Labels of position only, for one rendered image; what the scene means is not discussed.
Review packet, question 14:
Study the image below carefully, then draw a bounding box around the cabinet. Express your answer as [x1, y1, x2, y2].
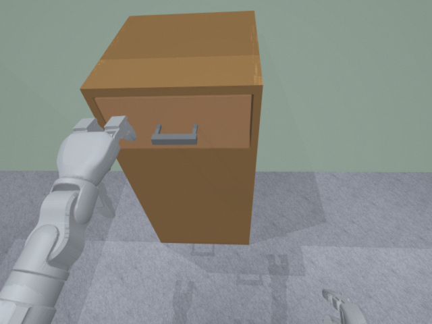
[80, 11, 263, 245]

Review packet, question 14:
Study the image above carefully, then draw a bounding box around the robot right hand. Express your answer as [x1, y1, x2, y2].
[319, 289, 368, 324]

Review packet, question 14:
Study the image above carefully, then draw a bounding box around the drawer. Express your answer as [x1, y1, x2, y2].
[95, 94, 252, 149]

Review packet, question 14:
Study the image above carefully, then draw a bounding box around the handle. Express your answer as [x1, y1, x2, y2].
[151, 124, 198, 145]

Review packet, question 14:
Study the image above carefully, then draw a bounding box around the left robot forearm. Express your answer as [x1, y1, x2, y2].
[0, 177, 99, 324]

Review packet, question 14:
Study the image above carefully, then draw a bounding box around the robot left hand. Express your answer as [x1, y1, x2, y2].
[57, 115, 136, 218]

